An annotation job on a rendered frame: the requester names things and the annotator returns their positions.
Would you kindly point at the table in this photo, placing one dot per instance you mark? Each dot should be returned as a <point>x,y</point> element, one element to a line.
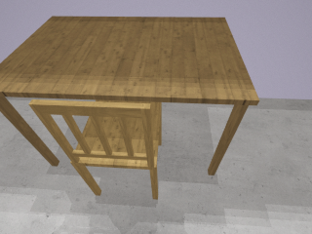
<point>150,59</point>

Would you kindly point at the chair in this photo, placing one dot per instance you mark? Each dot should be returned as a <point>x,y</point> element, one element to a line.
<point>118,134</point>

